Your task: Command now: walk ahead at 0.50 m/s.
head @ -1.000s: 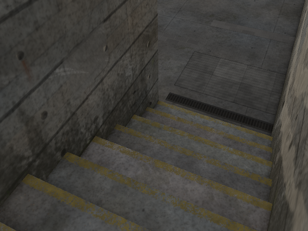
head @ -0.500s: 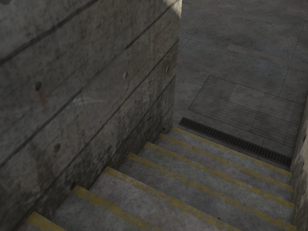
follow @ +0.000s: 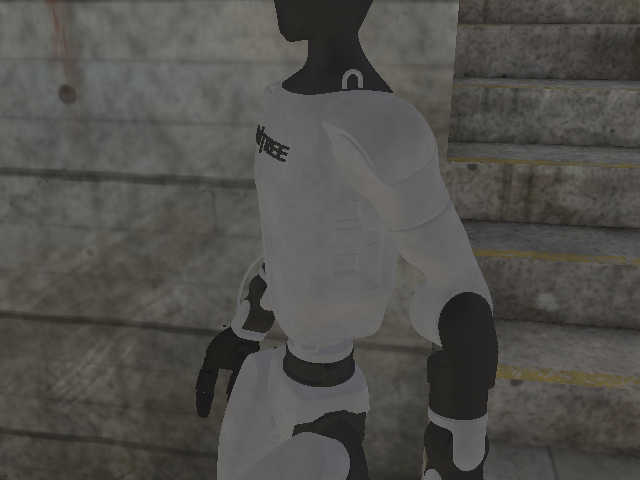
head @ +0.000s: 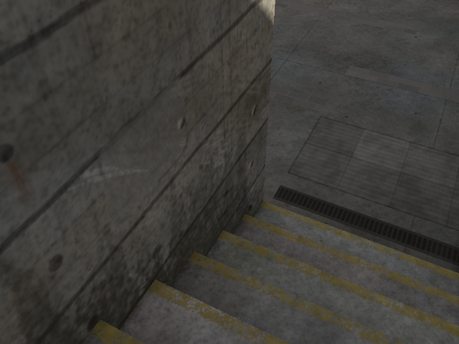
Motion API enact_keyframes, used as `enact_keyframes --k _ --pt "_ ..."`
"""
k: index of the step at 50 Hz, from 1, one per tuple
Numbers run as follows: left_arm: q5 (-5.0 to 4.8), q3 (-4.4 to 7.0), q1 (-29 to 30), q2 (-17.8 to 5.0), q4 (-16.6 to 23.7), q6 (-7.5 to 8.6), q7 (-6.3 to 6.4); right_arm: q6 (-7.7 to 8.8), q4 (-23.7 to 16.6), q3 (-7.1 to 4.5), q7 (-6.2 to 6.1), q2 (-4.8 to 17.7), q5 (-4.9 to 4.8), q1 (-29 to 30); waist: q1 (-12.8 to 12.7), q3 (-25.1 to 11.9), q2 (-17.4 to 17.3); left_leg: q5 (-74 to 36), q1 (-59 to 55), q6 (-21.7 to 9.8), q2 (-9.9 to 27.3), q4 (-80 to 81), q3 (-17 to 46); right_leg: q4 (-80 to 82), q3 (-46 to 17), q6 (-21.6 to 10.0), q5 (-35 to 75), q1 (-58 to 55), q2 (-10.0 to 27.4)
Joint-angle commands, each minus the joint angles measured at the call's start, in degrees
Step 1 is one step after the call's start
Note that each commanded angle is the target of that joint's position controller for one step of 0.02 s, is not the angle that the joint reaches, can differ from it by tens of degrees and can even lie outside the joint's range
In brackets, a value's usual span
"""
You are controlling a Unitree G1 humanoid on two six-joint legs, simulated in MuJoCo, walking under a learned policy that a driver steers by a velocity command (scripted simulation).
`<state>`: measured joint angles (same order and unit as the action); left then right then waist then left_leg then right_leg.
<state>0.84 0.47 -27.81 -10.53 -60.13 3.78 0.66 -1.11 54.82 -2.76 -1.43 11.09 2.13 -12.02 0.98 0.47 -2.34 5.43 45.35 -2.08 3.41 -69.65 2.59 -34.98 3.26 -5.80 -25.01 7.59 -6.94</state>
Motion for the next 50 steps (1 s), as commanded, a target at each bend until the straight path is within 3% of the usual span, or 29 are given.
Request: enact_keyframes --k 1,6,8,10,12,13,14,16,17,18,19,21,22,23,24,26,27,28,30,32,36,39,42,45,46,47,48,49,50 --pt "-0.40 2.39 3.39 -11.70 4.30 1.82 -0.36 -0.93 1.64 -1.48 2.05 5.35 -0.35 -6.41 3.49 3.23 7.60 -16.30 -13.01 -1.08 0.61 7.33 -3.02 12.91 -13.88 -6.32 37.49 13.95 16.48" --pt "2.28 2.09 -14.35 -7.27 0.37 2.06 0.93 2.75 -6.66 -1.62 1.66 6.03 0.46 21.08 -10.73 10.64 4.24 -15.73 20.93 -0.63 2.49 25.69 1.20 2.46 -21.52 -9.68 18.68 -18.12 16.79" --pt "2.59 2.01 -7.59 -7.16 2.31 2.86 0.90 4.89 -8.17 -1.20 3.32 4.92 -0.38 21.63 -8.86 9.40 1.79 -33.66 5.87 -0.56 3.34 36.66 0.05 -0.08 -18.12 -8.12 14.37 -7.47 15.75" --pt "1.55 1.87 -1.78 -8.01 4.05 2.90 -0.50 3.88 -7.34 -0.47 4.70 2.49 -1.55 18.35 -8.46 6.90 0.47 -39.39 -17.95 -1.37 0.46 41.00 -4.97 -1.19 -13.24 -5.38 9.01 9.15 12.56" --pt "1.27 1.42 -4.07 -7.36 3.23 3.31 -0.22 1.94 -6.75 -0.17 4.98 3.10 -1.74 17.28 -9.16 9.79 2.83 -33.65 -19.89 -0.50 0.98 45.61 -3.72 -4.83 -15.48 -5.27 13.94 6.04 13.03" --pt "5.52 -0.69 -7.62 -6.11 0.18 3.47 -3.23 1.25 -8.13 3.33 7.41 0.96 11.04 13.04 -4.74 12.94 1.44 -35.32 -23.38 -0.65 8.32 49.71 4.37 -11.06 -14.58 -2.77 2.62 6.78 11.18" --pt "4.16 1.71 -1.87 -12.65 2.71 3.51 -4.60 0.74 -6.85 2.14 7.76 3.28 10.69 7.71 -2.28 9.42 2.42 -28.41 -27.89 0.07 4.60 47.67 -1.06 -14.55 -15.62 -4.29 6.68 4.52 10.48" --pt "3.86 3.26 -0.90 -16.53 3.17 2.59 -7.23 3.34 0.44 -0.59 6.41 12.18 5.80 -11.91 2.60 1.67 -6.67 -25.23 -53.29 -0.24 4.03 49.71 -3.98 -37.74 -12.06 -0.54 11.60 11.53 5.57" --pt "3.76 2.54 -8.69 -12.48 0.69 2.82 -8.32 3.97 2.02 -1.21 6.26 13.95 6.23 -22.73 4.62 -8.90 -16.20 -40.60 -70.54 -8.78 7.49 38.47 -4.49 -61.21 -10.38 2.78 -9.10 21.90 -1.60" --pt "2.52 1.58 -18.09 -6.58 -0.58 1.78 -8.91 3.93 1.13 -1.23 7.61 15.27 6.83 -28.36 2.53 -26.58 -15.48 -70.71 -87.88 -19.31 17.31 19.76 3.32 -82.75 -10.98 5.03 -23.61 30.55 -2.03" --pt "1.32 1.29 -10.83 -7.03 4.73 1.88 -8.55 4.49 1.40 -1.15 7.66 15.69 8.84 -29.01 4.14 -23.70 -10.73 -75.12 -86.30 -22.06 21.01 21.43 11.12 -88.91 -8.14 8.30 -23.16 43.88 -0.07" --pt "-0.69 -0.27 5.97 -5.95 12.82 2.60 -6.02 4.83 -0.20 -0.47 6.43 14.13 5.56 -16.51 4.10 -8.64 0.67 -21.10 -60.24 -17.21 25.49 36.88 18.50 -78.23 -9.91 5.68 -10.22 55.26 9.48" --pt "0.45 0.23 7.01 -7.97 12.29 3.26 -4.32 5.78 -1.56 0.98 6.11 10.12 5.75 -9.99 0.09 -0.45 7.69 -14.74 -37.92 -14.51 21.22 41.69 12.47 -61.95 -11.27 4.61 4.56 47.46 12.43" --pt "2.49 0.19 5.11 -7.63 11.00 3.00 -3.47 6.98 -2.34 2.88 5.50 4.34 6.50 -4.76 -5.23 3.98 3.24 -15.35 -22.06 -12.04 20.15 46.09 10.71 -48.56 -13.96 3.53 14.15 38.49 16.74" --pt "3.74 0.65 3.00 -6.33 9.54 2.38 -3.23 8.94 -1.64 3.34 4.27 1.76 6.10 -6.63 -6.08 3.51 0.08 -12.74 -15.49 -12.37 18.09 49.19 7.96 -42.86 -11.28 3.00 17.23 33.44 16.72" --pt "3.84 0.58 3.47 -5.73 8.52 1.80 -3.57 10.78 1.45 2.76 2.47 4.46 4.54 -12.41 -4.09 0.43 -0.91 -6.53 -17.31 -15.81 17.95 51.24 7.73 -34.80 -11.42 4.74 20.35 33.17 15.16" --pt "2.59 0.72 3.64 -6.19 8.07 1.76 -3.61 10.81 3.24 1.96 2.42 6.67 5.45 -14.67 -3.65 -1.33 -1.23 -7.44 -21.10 -16.44 18.63 49.28 8.92 -36.31 -12.72 4.66 21.03 37.00 14.66" --pt "3.23 0.16 1.76 -5.27 7.33 2.06 -4.25 10.73 2.86 1.82 2.51 6.06 6.61 -13.15 -5.13 -1.79 -1.18 -9.41 -22.14 -14.88 17.25 46.26 6.70 -37.49 -13.18 3.29 25.59 38.32 14.63" --pt "5.47 -0.45 10.07 -5.78 10.14 1.30 -4.94 10.60 4.19 3.75 1.86 -1.77 6.38 -13.45 -2.51 0.05 1.23 -7.79 -31.13 -12.32 17.01 42.38 3.92 -24.05 -20.00 0.43 37.14 49.80 15.83" --pt "4.68 -0.49 9.80 -6.13 9.10 0.38 -5.41 11.37 6.10 4.94 0.97 -2.72 6.43 -15.15 -3.92 -0.50 -0.29 -0.06 -24.96 -9.02 13.42 37.35 -5.32 -14.99 -13.76 0.81 51.63 38.48 15.45" --pt "3.58 0.74 23.11 -7.84 14.08 -0.29 -5.29 11.34 6.36 4.59 1.92 3.13 7.31 -16.09 -0.15 5.19 0.52 12.87 -16.36 -6.48 14.72 35.87 -10.39 -11.77 -6.43 3.38 49.54 24.17 14.17" --pt "4.75 -0.70 31.50 -4.23 15.52 -1.37 -4.11 9.34 10.19 3.77 -0.05 3.90 4.32 -28.59 7.73 10.21 0.88 14.12 -32.16 -5.93 16.76 29.88 -5.86 4.76 -2.75 5.30 43.18 32.32 13.97" --pt "5.39 -0.91 35.49 -4.54 15.52 -1.57 -4.11 7.14 9.77 2.69 -0.57 5.21 3.36 -27.91 9.00 11.31 -2.33 9.63 -38.24 -5.41 18.32 27.23 -1.48 12.97 -2.06 5.03 34.98 32.22 14.25" --pt "5.28 1.09 25.21 -7.52 9.80 0.06 -3.93 5.76 8.98 2.17 -0.12 6.92 4.80 -24.53 4.31 6.45 -0.38 3.32 -37.42 -2.89 16.29 11.24 -4.28 17.52 -0.63 2.55 38.90 17.29 13.96" --pt "4.20 3.25 13.72 -10.86 4.94 1.24 -3.79 5.03 9.44 2.43 1.37 7.43 6.15 -22.88 -0.90 0.66 3.48 1.52 -30.40 -1.31 13.28 -1.05 -8.22 19.36 3.64 0.91 49.39 -0.71 11.70" --pt "4.55 6.09 -5.24 -15.03 -0.61 2.27 -3.79 4.77 9.67 2.81 4.10 8.28 7.17 -20.87 -11.33 -5.28 7.92 3.36 -11.79 1.92 7.85 -20.23 -13.49 14.97 7.13 -3.24 57.51 -30.05 10.01" --pt "4.29 6.64 -22.61 -18.85 -7.07 1.31 -3.90 5.38 7.93 2.82 8.46 3.62 4.43 -25.15 -12.39 -23.37 20.47 46.44 8.10 5.55 0.04 -51.24 -13.76 -6.80 -6.81 -15.38 89.27 -62.14 19.97" --pt "4.58 8.34 -26.31 -21.86 -7.42 1.53 -2.72 6.39 0.48 3.20 10.35 5.45 2.28 -13.07 -16.98 -24.12 14.36 47.17 22.34 5.51 0.02 -56.53 -7.53 -6.35 -16.39 -16.25 91.80 -66.00 25.79" --pt "4.31 8.17 -23.55 -21.08 -6.49 1.85 -2.03 8.13 -7.71 3.44 10.14 6.04 0.71 1.55 -19.44 -14.47 10.24 48.60 35.89 5.48 1.92 -53.70 -5.05 -1.40 -20.08 -15.51 70.01 -58.55 28.12"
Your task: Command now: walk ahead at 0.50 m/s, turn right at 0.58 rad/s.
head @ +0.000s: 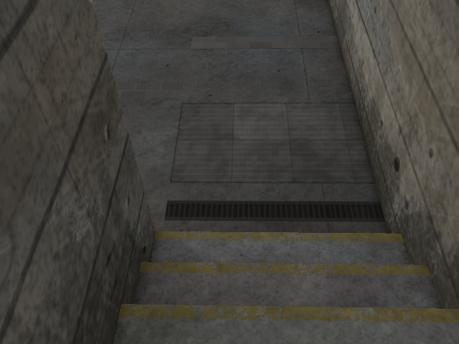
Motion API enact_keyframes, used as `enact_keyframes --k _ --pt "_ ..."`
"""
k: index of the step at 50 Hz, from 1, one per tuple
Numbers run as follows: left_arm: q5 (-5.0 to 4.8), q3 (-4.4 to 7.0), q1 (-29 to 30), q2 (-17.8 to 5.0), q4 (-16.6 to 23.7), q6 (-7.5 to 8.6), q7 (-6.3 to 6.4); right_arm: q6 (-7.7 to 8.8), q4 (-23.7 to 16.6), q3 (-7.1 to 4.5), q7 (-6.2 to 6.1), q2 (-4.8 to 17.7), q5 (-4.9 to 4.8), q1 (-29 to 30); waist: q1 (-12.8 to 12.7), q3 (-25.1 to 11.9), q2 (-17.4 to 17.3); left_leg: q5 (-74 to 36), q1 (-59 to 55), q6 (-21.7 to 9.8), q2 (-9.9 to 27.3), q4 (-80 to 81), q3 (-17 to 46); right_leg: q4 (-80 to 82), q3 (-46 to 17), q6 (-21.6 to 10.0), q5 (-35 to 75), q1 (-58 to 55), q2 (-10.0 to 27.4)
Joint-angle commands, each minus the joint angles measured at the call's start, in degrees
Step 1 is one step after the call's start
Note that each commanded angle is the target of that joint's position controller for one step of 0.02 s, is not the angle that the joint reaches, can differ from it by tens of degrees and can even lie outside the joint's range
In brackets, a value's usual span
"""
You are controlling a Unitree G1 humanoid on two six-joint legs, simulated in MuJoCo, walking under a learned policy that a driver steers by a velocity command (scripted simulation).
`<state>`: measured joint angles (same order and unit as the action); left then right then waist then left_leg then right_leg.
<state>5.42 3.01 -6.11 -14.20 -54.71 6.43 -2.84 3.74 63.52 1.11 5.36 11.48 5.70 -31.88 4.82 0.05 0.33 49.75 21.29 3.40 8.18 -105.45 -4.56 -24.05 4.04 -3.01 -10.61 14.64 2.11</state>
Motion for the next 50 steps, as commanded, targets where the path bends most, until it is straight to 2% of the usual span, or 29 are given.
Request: enact_keyframes --k 1,3,5,7,8,9,11,12,14,17,18,19,20,21,22,24,26,27,28,29,31,33,37,43,45,47,48,49,50 --pt "-1.05 4.02 -38.40 -13.82 -10.36 -0.89 0.57 3.77 -18.66 -0.93 1.70 6.97 -3.81 24.81 -19.21 -6.94 1.56 -0.72 61.64 -1.06 -1.07 -11.46 4.39 -8.29 -23.54 -17.09 35.90 -49.66 19.86" --pt "0.86 -2.41 -17.63 1.67 -6.16 -0.46 -0.53 2.68 -15.00 -0.12 -1.21 2.60 -1.24 14.24 -3.76 5.75 -2.95 -30.23 45.11 -7.88 6.14 11.56 14.94 -3.64 -19.83 -13.42 8.50 -3.37 17.96" --pt "-1.18 -4.67 1.32 2.79 2.79 1.88 0.18 0.74 -12.16 -0.35 -0.88 3.98 2.40 10.84 1.35 8.64 -1.46 -54.08 15.70 -9.88 2.68 40.68 7.54 4.25 -8.52 -14.43 -4.59 36.00 6.84" --pt "0.61 -3.06 1.99 -5.83 4.04 3.06 0.20 0.06 -10.82 0.21 1.45 2.77 1.49 3.50 5.43 2.36 2.14 -63.10 -5.22 -7.13 -2.91 25.70 1.27 -5.95 -8.67 -13.74 -6.94 52.12 2.39" --pt "2.03 -4.18 -3.81 -4.22 2.73 3.47 0.90 0.53 -10.44 1.20 2.11 1.74 0.96 3.32 1.68 2.31 -1.96 -70.53 4.80 -5.32 -0.74 29.59 10.04 -13.33 -12.99 -13.48 -8.94 43.48 3.43" --pt "-0.53 -3.00 -14.91 -7.89 0.47 3.20 1.45 0.23 -10.62 0.57 1.38 4.20 1.01 7.96 -4.02 1.41 -0.64 -69.56 19.54 -3.47 -1.21 38.89 11.78 -18.11 -17.44 -13.76 -4.41 23.73 3.45" --pt "0.64 -4.21 -35.19 -2.82 -8.42 2.11 1.38 1.17 -16.52 1.35 0.01 5.98 0.79 24.26 -12.54 3.17 2.19 -62.35 44.17 -0.03 -0.66 47.05 13.71 -28.56 -31.58 -14.70 -3.20 -4.65 8.57" --pt "-0.40 -4.95 -32.64 1.44 -4.61 1.15 2.67 0.98 -16.38 2.54 -0.76 5.76 0.02 29.66 -15.73 3.31 -5.08 -79.24 35.15 -0.17 0.82 74.49 14.12 -31.34 -26.34 -10.81 -16.30 -0.85 4.42" --pt "3.30 -4.24 -21.53 -7.25 -0.56 -1.21 -0.11 -0.41 -17.12 2.78 -0.70 4.27 -1.20 26.20 -7.74 4.29 4.14 -80.62 0.15 -1.41 -3.07 66.61 5.92 -27.54 -25.35 -11.79 -23.28 29.90 2.22" --pt "1.52 -2.55 -15.74 -10.84 4.13 -1.65 -1.28 0.26 -13.13 -0.53 -1.11 10.90 -1.81 9.43 1.00 4.79 -2.37 -64.81 -16.38 -4.03 -3.56 78.92 4.57 -41.21 -27.29 -7.64 -13.43 26.38 2.18" --pt "1.80 -2.50 -19.70 -10.48 2.11 -1.85 -3.04 1.00 -8.91 -3.47 -1.63 16.07 -2.29 -0.10 3.65 2.09 -5.05 -66.20 -25.76 -6.40 -3.00 85.47 4.30 -55.11 -23.47 -3.38 -2.02 21.57 -2.03" --pt "2.02 -3.66 -33.96 -2.18 -3.65 -1.35 -5.48 2.11 -6.20 -5.78 -0.85 19.90 -0.63 -6.92 0.70 -8.32 -9.17 -81.56 -44.41 -16.31 2.41 68.53 8.71 -77.19 -19.13 0.07 -14.13 32.47 -7.02" --pt "-2.03 -3.61 -43.74 2.46 -3.95 -0.68 -5.57 1.92 -8.79 -5.98 1.12 22.94 -1.13 -4.89 -5.00 -17.94 -17.00 -105.75 -55.09 -23.09 12.07 59.08 17.67 -104.05 -10.55 1.04 -34.23 49.60 -8.71" --pt "-4.25 -2.56 -35.89 -3.84 -0.22 -0.81 -5.26 1.28 -9.00 -5.06 2.15 19.24 -0.29 -4.78 -0.89 -13.74 -12.98 -99.66 -47.43 -22.72 15.30 65.26 24.78 -111.70 -7.83 1.44 -31.70 59.08 -6.88" --pt "-3.99 -1.84 -25.59 -5.76 4.53 -1.07 -3.64 1.00 -8.30 -4.67 2.50 17.62 -1.51 -2.19 -0.19 -7.68 -9.56 -66.76 -34.98 -22.52 18.66 74.36 32.73 -109.16 -8.21 1.03 -22.94 64.77 -4.86" --pt "-4.34 -3.53 -17.73 0.37 7.90 -1.31 -1.02 2.27 -8.09 -1.79 1.11 6.65 0.60 5.22 -6.66 2.88 -0.23 -45.89 -8.99 -17.05 17.33 81.52 27.01 -92.91 -13.42 -1.95 -4.42 54.81 4.66" --pt "-1.85 -4.32 -21.19 3.12 7.77 -2.69 -2.25 4.80 -7.82 0.67 -1.66 -0.48 0.43 12.35 -11.47 7.05 2.77 -37.85 6.08 -14.27 10.00 83.46 17.96 -73.82 -14.25 -4.92 9.58 47.41 8.09" --pt "-0.89 -3.97 -22.45 3.19 6.33 -3.09 -3.42 5.89 -7.61 0.96 -2.71 -0.75 -0.16 12.08 -11.52 10.49 -0.49 -36.85 11.47 -14.08 9.26 84.60 16.25 -69.07 -12.19 -5.11 13.95 45.93 7.61" --pt "-1.14 -2.81 -20.86 0.25 6.44 -2.39 -3.86 7.45 -9.36 1.41 -3.55 -1.38 -0.63 14.86 -9.58 6.90 2.57 -38.18 17.37 -13.22 4.94 84.54 7.38 -52.21 -10.13 -4.85 22.52 34.62 6.44" --pt "-0.92 -1.45 -18.72 -2.51 6.42 -2.21 -4.38 8.30 -9.11 1.50 -4.31 1.12 -1.01 11.46 -7.12 5.59 -2.96 -39.79 17.34 -13.08 2.86 83.55 4.24 -48.98 -6.34 -2.76 22.43 29.46 4.86" --pt "-1.20 -0.05 -13.56 -4.12 7.84 -1.94 -5.37 7.47 -5.34 0.16 -4.20 8.57 -0.04 3.24 -5.21 2.46 -5.89 -50.01 4.50 -13.68 6.77 79.69 7.33 -53.73 -6.60 -1.31 15.09 37.56 3.61" --pt "-1.83 -0.23 -14.67 -3.19 7.87 -1.54 -4.52 5.79 -2.97 -0.58 -4.07 9.70 1.75 -1.94 -4.95 1.01 -2.44 -59.97 -10.97 -14.86 10.77 74.07 11.77 -54.33 -11.51 -2.00 12.12 50.30 3.56" --pt "-1.74 -1.05 -12.75 -2.63 8.55 -1.40 -2.43 3.33 -0.35 0.78 -4.07 2.68 0.88 -4.08 -3.34 1.66 -2.49 -60.62 -18.84 -18.94 10.74 72.64 14.45 -53.36 -12.55 -2.23 5.43 55.95 3.15" --pt "-0.94 -1.13 -6.53 -3.49 13.89 -1.74 -3.32 3.85 0.49 0.17 -4.85 6.19 0.30 -2.73 -3.22 2.28 -1.52 -70.31 -11.41 -18.02 7.84 65.58 5.48 -50.61 -2.77 -0.61 -4.51 40.54 1.35" --pt "-0.63 -0.06 -13.75 -4.65 12.90 -1.96 -2.38 4.52 -3.99 -1.73 -3.60 11.78 0.30 8.01 -8.50 0.48 -2.30 -77.63 3.25 -16.53 5.21 61.48 -1.11 -46.72 1.39 1.02 -7.67 14.61 -2.06" --pt "-0.97 4.10 -47.48 -10.03 1.74 -0.87 -0.70 4.92 -11.31 -6.34 -0.65 22.39 -1.43 27.74 -25.96 -4.35 6.31 -64.38 28.57 -15.01 -3.87 26.13 -5.63 -32.16 6.62 -1.00 -5.16 -26.73 -9.56" --pt "-2.10 3.51 -48.33 -14.72 1.79 0.20 -0.33 4.68 -13.30 -5.56 1.83 12.12 -1.90 22.28 -19.92 -14.22 27.88 -5.66 40.19 -10.58 -13.87 1.40 -1.31 -13.27 -26.90 -16.75 13.56 -36.63 6.75" --pt "-2.54 2.38 -46.70 -12.97 2.17 1.86 -0.54 5.16 -18.24 -3.02 1.91 4.63 -3.68 26.32 -17.58 -8.64 7.35 -9.45 46.79 -11.20 -14.59 9.94 12.63 -10.03 -47.24 -20.79 12.35 -28.49 13.27" --pt "-3.81 1.43 -38.04 -9.26 0.66 2.50 -1.23 4.70 -20.36 -2.75 0.89 2.05 -3.76 28.08 -12.40 5.01 1.49 -16.12 53.22 -9.06 -9.62 15.67 16.73 -14.22 -50.60 -20.29 3.25 -13.24 17.74"
Over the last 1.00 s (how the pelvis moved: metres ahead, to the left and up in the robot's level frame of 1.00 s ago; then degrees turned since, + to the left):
0.55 -0.01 -0.33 -22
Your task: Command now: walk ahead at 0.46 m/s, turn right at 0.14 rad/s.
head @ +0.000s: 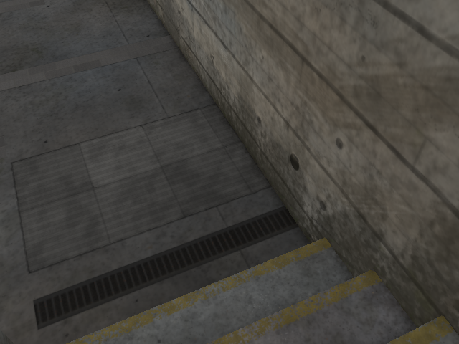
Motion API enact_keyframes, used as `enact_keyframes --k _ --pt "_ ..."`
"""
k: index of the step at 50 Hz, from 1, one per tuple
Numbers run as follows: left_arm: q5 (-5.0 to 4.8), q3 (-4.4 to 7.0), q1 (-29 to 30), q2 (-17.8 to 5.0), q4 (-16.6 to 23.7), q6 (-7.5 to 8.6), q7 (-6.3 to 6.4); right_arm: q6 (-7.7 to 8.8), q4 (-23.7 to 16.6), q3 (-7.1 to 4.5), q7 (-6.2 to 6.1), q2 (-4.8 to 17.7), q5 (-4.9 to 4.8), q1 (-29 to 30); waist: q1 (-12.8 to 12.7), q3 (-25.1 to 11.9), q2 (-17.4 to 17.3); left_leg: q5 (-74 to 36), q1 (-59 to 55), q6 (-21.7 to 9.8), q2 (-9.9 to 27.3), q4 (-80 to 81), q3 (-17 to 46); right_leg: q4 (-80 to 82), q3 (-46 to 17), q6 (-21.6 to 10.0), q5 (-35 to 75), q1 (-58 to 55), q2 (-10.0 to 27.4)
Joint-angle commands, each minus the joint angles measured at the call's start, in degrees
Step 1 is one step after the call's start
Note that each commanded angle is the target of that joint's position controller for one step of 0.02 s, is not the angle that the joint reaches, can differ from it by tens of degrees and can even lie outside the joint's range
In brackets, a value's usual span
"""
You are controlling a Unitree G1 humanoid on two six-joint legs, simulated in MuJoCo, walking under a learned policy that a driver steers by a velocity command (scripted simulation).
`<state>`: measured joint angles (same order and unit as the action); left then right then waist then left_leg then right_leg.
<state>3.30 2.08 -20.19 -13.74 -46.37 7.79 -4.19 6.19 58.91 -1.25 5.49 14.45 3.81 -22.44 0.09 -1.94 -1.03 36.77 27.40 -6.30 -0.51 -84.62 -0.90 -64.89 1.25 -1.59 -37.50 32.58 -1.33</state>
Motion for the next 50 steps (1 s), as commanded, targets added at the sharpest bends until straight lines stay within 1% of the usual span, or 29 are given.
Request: enact_keyframes --k 1,2,3,5,6,8,10,11,12,13,14,15,16,18,20,22,25,27,28,29,30,31,32,35,37,39,41,44,50 --pt "-2.09 0.54 -13.19 -4.15 -6.37 0.10 0.14 1.37 -13.85 -1.07 -0.48 1.16 -1.14 13.32 -2.39 5.75 -3.23 -11.60 43.01 0.72 2.94 1.29 12.60 21.50 -41.97 -20.69 25.03 -19.66 20.06" --pt "-0.71 -1.25 -4.46 -1.21 -4.09 -0.64 0.41 0.30 -11.06 -0.07 -1.38 -0.59 1.35 5.75 2.16 4.90 -0.94 -18.84 35.08 0.95 5.74 6.02 11.92 19.59 -35.59 -20.36 26.56 -7.31 20.06" --pt "0.76 -4.65 2.57 6.84 -1.35 -0.94 1.89 -0.43 -7.87 0.89 -2.06 -2.36 4.18 0.77 4.37 4.70 -4.58 -37.10 21.41 2.24 8.24 18.64 11.47 17.87 -23.43 -15.00 25.87 7.17 13.77" --pt "1.29 -4.16 6.18 1.87 2.16 0.30 3.93 0.01 -4.78 0.44 -1.73 -2.74 2.87 -6.65 8.56 0.63 0.26 -71.41 -22.40 4.70 3.17 31.50 0.32 18.05 0.32 -6.44 6.68 33.72 0.42" --pt "0.33 -3.10 6.98 -3.34 2.36 1.13 4.18 -0.21 -7.61 -0.15 -1.35 -0.17 1.49 -1.32 7.41 2.94 0.67 -69.34 -27.31 7.87 1.26 33.31 -1.68 18.06 2.95 -4.61 2.16 36.05 -0.67" --pt "-0.25 -2.47 2.31 -8.40 0.92 1.40 2.93 -0.70 -9.69 -0.63 -0.80 3.48 1.18 1.12 6.76 7.15 1.15 -52.24 -26.85 9.42 0.04 40.18 -1.17 11.78 -2.53 -4.67 3.11 27.86 2.78" --pt "-0.19 -1.81 -0.27 -11.36 -1.08 0.64 0.37 -0.54 -4.20 -2.09 -0.57 6.79 1.19 -10.87 11.25 6.35 -4.92 -54.86 -33.66 8.20 -1.71 55.03 -5.09 -6.24 -4.01 -3.29 17.06 15.85 2.89" --pt "-0.17 -1.59 -1.36 -11.08 -2.00 -0.16 -0.85 -0.98 -1.14 -3.15 -1.03 8.93 1.54 -18.59 13.38 7.16 -7.11 -58.76 -35.27 5.43 1.25 67.46 -2.49 -17.56 -7.07 -2.19 25.21 8.88 2.78" --pt "-1.59 -1.99 -6.01 -5.39 -3.11 -1.12 -2.67 -1.58 -1.76 -4.95 -1.71 13.88 2.13 -20.67 11.52 0.93 -11.67 -84.92 -42.75 -4.02 12.66 69.39 11.24 -39.75 -9.42 0.03 13.80 11.09 -1.74" --pt "-3.05 -1.83 -17.12 -0.75 -3.05 -1.58 -3.41 -1.53 -8.13 -5.03 -0.24 16.44 0.27 -6.29 -0.36 -9.95 -12.63 -125.55 -53.12 -17.79 23.63 45.68 21.71 -57.66 -2.89 3.13 -10.46 27.52 -2.13" --pt "-3.40 -1.44 -14.24 -3.55 -0.39 -2.04 -2.91 -1.00 -9.05 -5.65 0.09 15.93 1.96 -3.88 1.61 -10.57 -5.59 -130.06 -51.63 -19.19 25.16 43.42 22.00 -60.59 -3.71 5.64 -11.17 35.41 -1.09" --pt "-3.87 -0.13 5.24 -4.43 2.66 -6.21 5.30 -2.93 -6.36 -3.14 -2.51 8.46 -8.30 -10.61 3.26 -5.93 5.87 -112.06 -46.55 -12.73 24.10 51.48 17.89 -51.98 0.14 0.92 -7.24 38.15 -1.48" --pt "-2.69 -1.42 11.12 -1.83 5.04 -7.84 8.36 -4.17 -5.46 -2.51 -5.09 7.20 -6.86 -10.75 4.98 -1.78 1.57 -89.44 -38.67 -11.51 22.87 52.31 20.13 -46.93 -4.82 -0.41 0.74 39.52 1.23" --pt "-3.92 -2.40 12.23 0.59 3.57 -10.39 8.61 -4.63 -5.42 -0.03 -7.68 2.92 -5.67 -2.73 -1.47 7.62 -2.23 -65.72 -18.26 -8.16 16.77 54.80 17.91 -21.40 -7.04 0.44 16.77 32.63 4.28" --pt "-4.16 -2.68 10.54 2.07 1.40 -10.88 6.40 -3.57 -7.76 1.44 -7.85 1.13 -5.35 2.73 -4.30 2.88 -1.10 -65.12 -2.31 -4.53 11.51 59.42 11.85 5.41 -1.44 -0.30 38.78 4.24 4.08" --pt "-3.17 -2.52 2.00 2.52 -4.63 -12.12 5.87 -3.31 -6.26 1.02 -6.59 3.51 -5.88 2.49 -7.18 -3.98 -8.69 -68.61 -0.02 -2.67 12.01 56.04 11.17 -0.47 -2.92 -1.71 45.54 -12.09 2.44" --pt "-3.39 -1.49 7.40 -1.34 -6.54 -11.60 6.14 -3.91 -7.98 0.84 -5.85 4.76 -6.32 4.18 -6.04 4.14 -3.87 -62.55 4.92 -0.43 9.56 54.82 6.73 9.18 2.03 -2.85 40.98 -21.23 -0.54" --pt "-3.61 -1.44 2.34 -2.54 -9.15 -10.25 5.77 -5.03 -7.21 0.20 -6.38 5.53 -5.09 1.60 -7.02 4.82 -2.05 -63.41 1.71 0.47 5.90 43.31 2.92 23.15 -0.46 -3.84 49.00 -29.11 1.18" --pt "-3.86 -0.99 2.07 -5.39 -9.04 -9.36 5.67 -5.49 -5.56 -0.07 -6.56 3.10 -4.82 -8.17 -2.62 2.12 6.76 -44.34 -0.16 2.70 3.06 36.10 2.60 28.27 -9.95 -7.71 72.44 -31.56 9.50" --pt "-4.59 -2.03 4.64 -1.94 -7.82 -8.86 5.51 -6.84 -4.25 0.72 -6.83 -0.54 -4.67 -11.67 -0.44 -3.68 12.31 -4.00 -2.07 3.80 0.18 27.38 2.49 32.80 -21.05 -14.31 78.15 -30.00 17.95" --pt "-4.62 -3.13 8.00 0.75 -6.58 -7.94 5.47 -7.78 -4.29 0.25 -7.26 0.84 -4.87 -8.38 0.47 -1.35 8.33 2.26 -2.35 4.59 0.00 26.96 4.67 36.72 -23.56 -14.70 68.38 -23.05 18.35" --pt "-4.29 -3.32 10.59 0.06 -5.70 -7.61 5.71 -7.95 -4.46 0.32 -7.13 -0.03 -4.79 -7.31 2.13 -1.47 7.04 1.34 -2.68 4.93 0.91 30.74 5.67 38.48 -22.29 -13.99 60.03 -21.26 17.62" --pt "-3.99 -2.27 13.90 -2.96 -4.81 -7.86 6.22 -8.72 -4.02 0.80 -6.54 -0.89 -4.97 -8.17 3.83 -2.76 11.08 -7.03 -11.17 5.60 0.41 32.64 1.58 41.37 -18.54 -12.60 47.23 -11.60 14.98" --pt "-3.75 -2.13 16.99 -1.86 -3.30 -8.76 6.69 -10.40 -1.41 1.15 -5.43 -2.90 -3.38 -7.22 6.03 -0.16 5.04 -18.31 -24.70 4.85 -0.94 43.47 -2.45 41.71 -9.99 -7.19 26.30 0.93 8.25" --pt "-4.28 -1.99 14.34 -0.46 -3.16 -9.44 6.67 -10.34 -1.22 1.26 -5.44 -1.56 -3.20 -3.52 2.67 5.37 -1.24 -15.24 -17.96 3.49 2.15 54.07 4.12 40.76 -6.56 -3.83 17.92 -1.85 4.12" --pt "-5.26 -1.70 13.12 -0.39 -4.66 -10.33 5.89 -8.79 -3.43 1.68 -5.82 -0.07 -3.46 3.82 -0.22 8.29 -4.12 -5.92 -2.71 3.25 6.89 64.89 11.26 37.95 -5.03 -1.52 24.60 -16.80 3.44" --pt "-4.25 -1.51 10.29 -0.22 -6.93 -10.25 5.09 -7.47 -3.29 1.58 -5.85 1.08 -3.66 4.77 -1.69 6.30 -2.93 -7.45 -1.87 3.93 6.87 66.40 10.46 38.03 -5.47 -1.94 29.61 -24.13 4.05" --pt "-3.73 -1.68 8.31 0.01 -9.00 -9.60 4.91 -7.01 -2.08 1.66 -5.62 -0.22 -4.85 3.05 -0.82 4.70 -1.26 -8.94 -6.52 4.48 5.89 66.91 9.41 41.33 -6.46 -2.15 28.96 -24.49 4.90" --pt "-3.63 -1.61 8.38 -0.87 -10.31 -9.05 5.27 -7.17 0.14 1.96 -5.36 -0.98 -4.16 1.74 0.20 5.68 1.00 -11.79 -9.25 4.63 5.05 66.53 8.09 44.70 -6.71 -1.58 26.82 -22.15 5.18"
Over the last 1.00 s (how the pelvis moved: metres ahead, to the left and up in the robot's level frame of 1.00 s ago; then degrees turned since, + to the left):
0.47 -0.01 -0.27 -31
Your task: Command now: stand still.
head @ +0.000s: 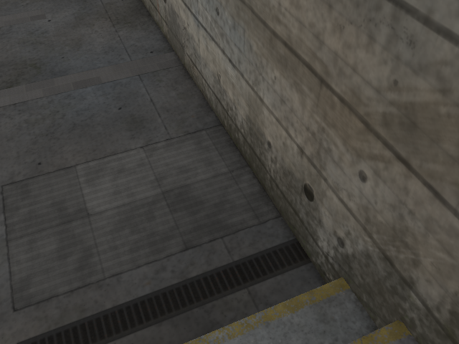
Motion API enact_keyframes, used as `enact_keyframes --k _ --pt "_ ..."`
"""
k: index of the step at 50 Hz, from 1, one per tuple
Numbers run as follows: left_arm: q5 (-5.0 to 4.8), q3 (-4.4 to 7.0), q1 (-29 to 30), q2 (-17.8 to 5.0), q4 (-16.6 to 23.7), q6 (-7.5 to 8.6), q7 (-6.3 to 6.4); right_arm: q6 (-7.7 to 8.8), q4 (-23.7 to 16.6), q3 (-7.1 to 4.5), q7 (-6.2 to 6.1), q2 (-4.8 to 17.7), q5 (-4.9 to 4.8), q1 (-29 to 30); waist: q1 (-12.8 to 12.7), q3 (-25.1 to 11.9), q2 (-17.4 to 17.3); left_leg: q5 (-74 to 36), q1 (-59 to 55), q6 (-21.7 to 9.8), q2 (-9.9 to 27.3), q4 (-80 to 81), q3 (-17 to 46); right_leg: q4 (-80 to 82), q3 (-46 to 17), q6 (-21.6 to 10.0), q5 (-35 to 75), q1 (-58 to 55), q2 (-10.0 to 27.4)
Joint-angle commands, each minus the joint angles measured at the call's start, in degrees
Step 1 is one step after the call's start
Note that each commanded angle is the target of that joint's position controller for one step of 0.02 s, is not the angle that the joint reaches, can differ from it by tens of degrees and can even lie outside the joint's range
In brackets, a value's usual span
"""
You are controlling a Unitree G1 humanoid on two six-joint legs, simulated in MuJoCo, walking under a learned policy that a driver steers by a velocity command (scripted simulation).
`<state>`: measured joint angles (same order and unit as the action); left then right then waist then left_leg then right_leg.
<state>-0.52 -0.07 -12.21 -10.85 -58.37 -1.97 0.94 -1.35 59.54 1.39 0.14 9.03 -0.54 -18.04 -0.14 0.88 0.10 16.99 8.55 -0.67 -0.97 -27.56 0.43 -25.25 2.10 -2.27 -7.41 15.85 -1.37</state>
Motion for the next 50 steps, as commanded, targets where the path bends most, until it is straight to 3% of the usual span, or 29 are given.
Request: enact_keyframes --k 1,8,9,12,14,18,21,23,25,28,30,31,32,33,34,35,36,37,38,39,40,41,42,43,44,46,47,50 --pt "0.22 0.55 0.20 -3.87 1.51 0.79 0.17 0.40 -0.14 -0.62 0.01 4.32 0.21 -2.78 0.50 2.76 0.01 7.46 9.21 -0.94 5.36 9.23 6.51 5.42 -7.67 -0.92 -3.55 -5.15 5.29" --pt "0.10 0.52 -1.44 -3.98 0.40 1.35 0.44 0.72 2.26 -0.24 -0.22 3.60 0.20 -3.43 0.48 2.18 -0.10 3.64 7.08 -0.53 4.86 7.73 5.32 6.32 -7.96 -1.22 -3.43 -4.37 5.54" --pt "0.41 0.49 -1.43 -3.55 -0.86 1.39 0.60 0.87 2.16 -0.41 -0.26 4.47 0.39 -2.63 0.55 2.06 0.65 1.26 5.96 -0.29 5.57 8.58 5.98 7.24 -7.46 -1.16 -0.62 -4.35 5.25" --pt "0.28 0.43 -1.81 -3.13 -1.95 1.47 0.60 1.07 3.31 -0.17 -0.46 3.67 0.02 -2.94 0.30 1.60 -0.55 0.07 5.45 0.02 5.82 8.52 5.92 6.98 -7.35 -1.30 2.17 -6.56 5.36" --pt "-0.41 0.29 -1.86 -2.78 -2.58 1.53 0.99 1.19 3.74 -0.19 -0.72 3.70 0.44 -2.74 0.15 1.58 -2.06 -0.34 4.90 0.68 5.41 8.75 5.83 7.17 -7.65 -1.35 1.54 -6.56 5.30" --pt "-0.18 0.38 -2.05 -3.09 -3.75 1.54 1.25 1.10 4.72 -0.23 -0.88 3.60 0.47 -3.57 0.38 1.43 -1.22 2.69 4.16 0.82 5.08 9.09 5.50 7.81 -7.57 -1.32 -2.57 -6.16 4.65" --pt "0.08 1.70 -1.70 -5.74 -3.21 1.08 1.06 0.63 4.60 -1.69 -0.83 6.21 1.14 -5.01 0.48 3.20 -1.16 19.00 7.30 -1.15 3.07 7.73 4.83 5.96 -6.47 -2.47 -19.31 -2.81 2.02" --pt "0.52 2.39 -2.44 -5.87 -2.83 0.95 0.85 0.58 3.80 -2.17 -0.89 5.92 1.54 -5.07 0.25 5.91 -2.83 26.00 10.85 -2.96 3.01 7.21 5.88 2.92 -4.91 -3.40 -26.31 -0.31 0.54" --pt "0.88 2.99 -3.61 -5.74 -3.31 1.41 0.77 0.72 2.95 -3.27 -1.14 7.00 2.07 -5.98 0.67 7.17 -4.47 27.00 10.94 -5.12 3.69 6.66 8.30 -1.21 -3.73 -3.66 -26.38 2.34 -0.36" --pt "2.00 3.29 -3.22 -4.01 -3.01 2.51 0.40 1.59 2.39 -4.67 -1.50 8.88 1.71 -7.75 0.79 6.41 -6.55 26.20 9.75 -8.47 7.66 6.12 14.25 -10.32 -0.39 -2.80 -18.10 4.19 -1.43" --pt "2.20 3.64 -5.32 -4.55 -3.46 2.99 0.20 1.98 0.88 -5.53 -1.61 9.58 2.02 -5.89 -0.94 6.49 -6.17 26.54 13.11 -10.15 9.43 2.65 16.50 -14.97 0.36 -2.96 -17.13 3.01 -1.13" --pt "2.57 3.72 -6.07 -5.48 -2.88 3.30 0.00 2.25 -0.21 -5.15 -1.61 8.12 1.93 -4.53 -1.79 7.42 -4.81 25.26 16.33 -9.58 8.20 -0.99 14.94 -13.31 -0.96 -3.14 -19.18 1.76 -0.83" --pt "2.57 3.97 -9.03 -6.36 -3.90 3.71 0.23 2.44 -1.59 -4.99 -1.73 7.15 1.75 -2.67 -3.24 7.27 -0.25 20.62 19.91 -7.45 3.74 -9.95 10.22 -7.61 -6.52 -4.37 -23.75 -0.67 0.62" --pt "2.19 4.61 -14.29 -9.25 -5.33 3.87 0.42 2.73 -3.25 -5.03 -1.21 6.01 2.06 -1.32 -4.75 5.54 8.37 16.83 24.04 -3.98 -3.09 -24.17 0.54 1.20 -19.08 -7.65 -25.50 -5.10 5.95" --pt "2.52 5.36 -21.31 -11.85 -7.58 4.29 0.45 2.58 -4.29 -5.85 -1.01 8.30 2.98 1.05 -7.08 5.21 11.36 23.49 34.58 -2.80 -4.19 -37.43 -0.70 6.82 -35.32 -13.14 -25.08 -11.80 14.72" --pt "2.61 5.11 -23.22 -11.37 -7.92 5.04 0.52 2.89 -4.45 -5.90 -0.76 8.60 3.59 2.69 -7.13 6.34 3.99 19.66 40.66 -2.84 -1.38 -41.23 4.38 6.49 -38.94 -15.22 -22.43 -14.39 17.08" --pt "3.36 5.04 -21.78 -11.00 -7.45 5.39 0.80 3.38 -3.51 -5.96 -0.55 8.24 3.48 1.55 -5.74 6.82 0.58 15.33 41.87 -2.60 0.78 -41.38 6.10 4.33 -37.14 -15.48 -19.58 -13.19 17.23" --pt "3.93 4.71 -20.10 -10.00 -6.97 5.79 0.96 3.70 -3.36 -6.02 -0.36 8.25 3.40 1.96 -4.44 7.56 -0.54 11.61 41.18 -2.07 2.25 -41.23 6.58 2.04 -34.04 -15.02 -13.54 -10.68 16.75" --pt "4.56 4.21 -18.57 -8.34 -6.71 6.30 0.79 3.59 -2.81 -6.04 -0.17 8.34 3.67 0.82 -3.04 6.38 -0.40 5.47 38.77 -1.80 3.33 -41.41 8.56 -0.83 -30.37 -14.33 -8.64 -8.54 15.85" --pt "4.51 4.03 -18.13 -8.15 -6.44 6.69 0.74 3.31 -2.35 -5.86 -0.10 7.86 4.24 0.10 -2.07 4.64 1.22 2.20 35.92 -1.74 2.86 -40.89 7.61 -2.70 -26.74 -13.23 -2.54 -6.00 14.43" --pt "3.88 3.25 -15.84 -6.28 -5.88 7.23 0.39 3.01 -2.46 -6.25 0.15 7.77 3.83 0.23 -0.61 3.54 -0.62 -9.06 32.43 -1.52 2.12 -36.90 7.19 -6.14 -20.92 -11.96 -1.45 -2.19 10.98" --pt "2.98 2.56 -14.06 -4.51 -6.42 7.99 0.64 3.21 -3.12 -6.25 0.74 7.85 3.99 2.32 0.01 2.43 1.49 -17.33 31.46 -1.86 2.21 -32.05 8.53 -9.05 -18.03 -9.79 -4.92 -2.07 8.58" --pt "2.67 2.07 -13.75 -4.34 -5.99 8.12 0.84 3.19 -4.48 -6.21 0.88 8.04 3.74 4.39 0.08 2.24 3.44 -20.80 30.43 -1.86 1.38 -28.25 6.55 -10.07 -17.00 -9.53 -5.44 -0.18 7.49" --pt "2.23 2.00 -14.61 -3.65 -5.74 8.45 0.77 2.65 -4.94 -5.59 1.39 6.98 4.15 4.94 0.85 2.91 1.70 -28.34 25.62 -1.62 -0.08 -22.43 3.44 -11.01 -13.92 -9.63 -7.50 5.46 5.66" --pt "1.78 2.11 -12.73 -3.90 -5.78 8.68 0.76 2.23 -5.80 -5.01 1.89 5.90 4.45 6.77 1.52 3.02 2.62 -35.34 19.95 -1.27 -1.02 -18.49 0.63 -12.92 -12.56 -9.38 -10.03 10.18 4.29" --pt "1.42 2.28 -12.60 -5.33 -5.24 8.65 0.44 1.83 -7.62 -3.88 2.45 5.00 3.94 10.58 -0.29 3.81 2.71 -37.55 12.19 -0.70 -2.71 -14.76 -3.14 -13.45 -11.46 -8.54 -9.85 14.62 4.19" --pt "1.33 2.28 -12.65 -5.27 -5.60 8.44 0.46 1.73 -7.95 -3.38 2.32 4.52 2.99 11.01 -0.70 5.21 4.31 -37.44 8.15 -0.33 -2.84 -12.54 -3.99 -15.33 -10.19 -7.78 -9.21 17.05 3.73" --pt "3.08 2.25 -14.39 -4.26 -6.20 7.31 1.14 2.72 -9.68 -2.77 1.47 5.65 2.16 13.12 -4.35 7.91 4.88 -34.75 6.92 -0.93 -1.45 -2.03 -3.78 -24.23 -9.92 -7.91 -0.57 10.98 3.68"
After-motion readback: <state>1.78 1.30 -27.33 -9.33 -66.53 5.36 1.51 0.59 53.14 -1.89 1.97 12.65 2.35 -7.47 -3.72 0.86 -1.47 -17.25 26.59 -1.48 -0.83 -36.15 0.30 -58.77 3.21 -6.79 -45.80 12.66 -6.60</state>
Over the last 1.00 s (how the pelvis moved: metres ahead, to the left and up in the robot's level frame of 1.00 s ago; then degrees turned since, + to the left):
0.19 0.02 -0.10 1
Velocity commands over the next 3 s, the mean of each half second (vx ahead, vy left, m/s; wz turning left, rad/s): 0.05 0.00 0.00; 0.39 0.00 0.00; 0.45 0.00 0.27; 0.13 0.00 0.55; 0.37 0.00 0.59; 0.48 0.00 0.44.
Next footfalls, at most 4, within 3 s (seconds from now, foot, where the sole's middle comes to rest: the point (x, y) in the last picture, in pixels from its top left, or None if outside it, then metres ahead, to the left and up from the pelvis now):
1.08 left None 0.34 0.03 -0.95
1.54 right None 0.69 -0.14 -1.13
2.00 left None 0.62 0.10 -1.13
2.52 right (218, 290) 1.01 0.09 -1.31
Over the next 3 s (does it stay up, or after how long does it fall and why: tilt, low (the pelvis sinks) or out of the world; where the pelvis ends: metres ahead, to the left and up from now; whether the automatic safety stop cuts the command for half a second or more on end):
stays up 0.96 0.30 -0.57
